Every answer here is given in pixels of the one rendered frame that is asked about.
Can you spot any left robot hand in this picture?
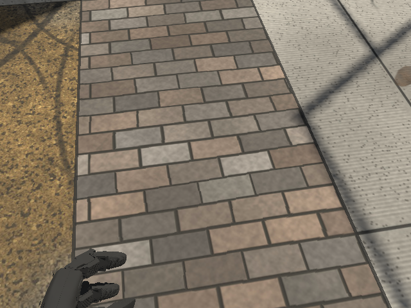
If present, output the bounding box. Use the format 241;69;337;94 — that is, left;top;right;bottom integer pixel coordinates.
39;249;136;308

